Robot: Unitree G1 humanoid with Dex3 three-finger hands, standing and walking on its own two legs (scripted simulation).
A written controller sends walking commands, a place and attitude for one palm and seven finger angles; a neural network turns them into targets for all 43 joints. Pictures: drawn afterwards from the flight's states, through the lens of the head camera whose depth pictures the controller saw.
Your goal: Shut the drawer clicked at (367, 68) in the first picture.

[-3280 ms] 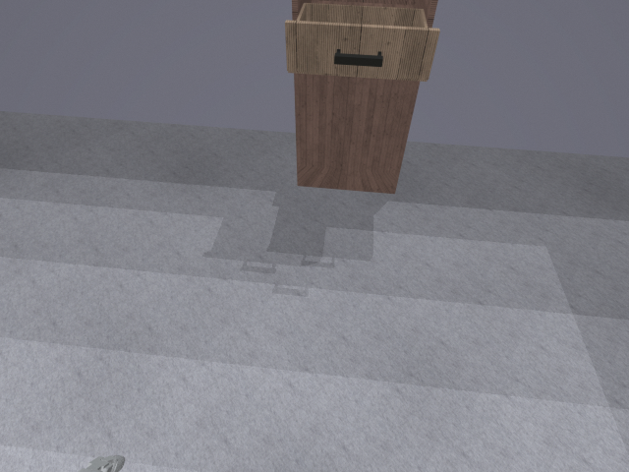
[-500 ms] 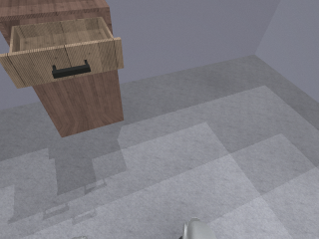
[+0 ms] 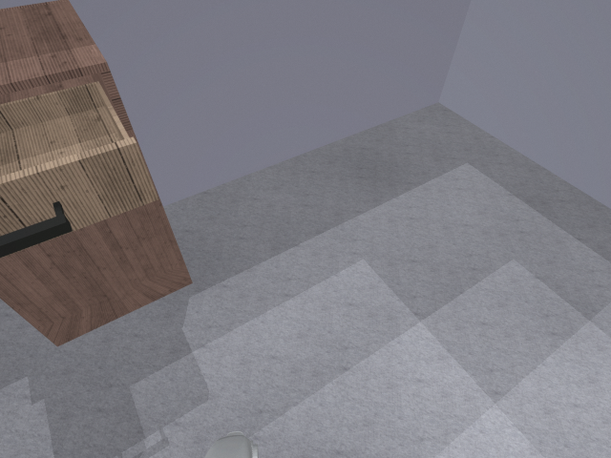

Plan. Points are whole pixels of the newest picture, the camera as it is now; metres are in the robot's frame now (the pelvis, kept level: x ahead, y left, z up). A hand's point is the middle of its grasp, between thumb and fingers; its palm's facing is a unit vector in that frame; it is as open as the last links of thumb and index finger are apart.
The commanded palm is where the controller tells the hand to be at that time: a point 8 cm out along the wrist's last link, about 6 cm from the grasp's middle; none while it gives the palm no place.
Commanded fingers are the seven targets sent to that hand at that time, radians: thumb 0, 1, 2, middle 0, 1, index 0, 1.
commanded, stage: turn to face it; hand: left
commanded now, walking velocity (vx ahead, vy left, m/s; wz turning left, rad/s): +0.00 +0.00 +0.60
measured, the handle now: (20, 230) +0.44 +0.48 +0.01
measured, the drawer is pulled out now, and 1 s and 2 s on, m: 0.28 0.28 0.28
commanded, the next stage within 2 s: take the last steps up to it in 0.90 s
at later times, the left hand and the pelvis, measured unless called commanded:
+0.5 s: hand out of the picture +0.08 +0.25 -0.16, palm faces +0.29 -0.93 -0.25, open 7.4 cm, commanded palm none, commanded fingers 0.00 0.90 0.90 -0.20 -0.30 -0.20 -0.30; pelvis +0.06 +0.03 +0.00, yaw +14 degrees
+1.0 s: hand out of the picture -0.02 +0.18 -0.16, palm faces +0.52 -0.82 -0.25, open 7.3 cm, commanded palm none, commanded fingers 0.00 0.90 0.90 -0.20 -0.30 -0.20 -0.30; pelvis +0.05 -0.01 +0.00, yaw +30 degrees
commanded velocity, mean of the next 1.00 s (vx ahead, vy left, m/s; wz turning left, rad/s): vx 0.01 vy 0.00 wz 0.46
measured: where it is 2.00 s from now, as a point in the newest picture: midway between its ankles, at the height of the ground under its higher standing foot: outside the picture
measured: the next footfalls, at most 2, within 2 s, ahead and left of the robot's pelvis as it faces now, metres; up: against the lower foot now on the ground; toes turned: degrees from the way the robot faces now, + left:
left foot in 0.10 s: +0.14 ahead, +0.13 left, +0.00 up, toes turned +10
right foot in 0.64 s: +0.14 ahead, -0.10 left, +0.00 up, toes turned +19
